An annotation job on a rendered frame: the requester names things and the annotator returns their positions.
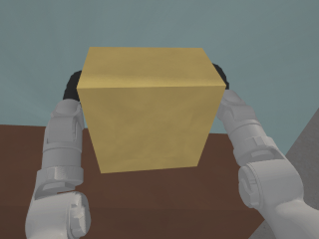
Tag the pedestal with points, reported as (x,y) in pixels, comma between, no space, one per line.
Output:
(195,202)

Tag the right robot forearm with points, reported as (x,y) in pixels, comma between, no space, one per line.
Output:
(249,140)

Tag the robot left hand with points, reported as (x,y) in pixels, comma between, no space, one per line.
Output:
(71,92)

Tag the right robot upper arm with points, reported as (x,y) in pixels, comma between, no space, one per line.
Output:
(274,189)

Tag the robot right hand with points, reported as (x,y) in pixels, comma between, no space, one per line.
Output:
(222,74)

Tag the left robot forearm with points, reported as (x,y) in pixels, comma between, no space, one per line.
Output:
(61,169)

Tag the left robot upper arm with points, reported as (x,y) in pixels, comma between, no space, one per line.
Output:
(59,216)

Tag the carton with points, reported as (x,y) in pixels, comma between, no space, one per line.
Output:
(148,108)

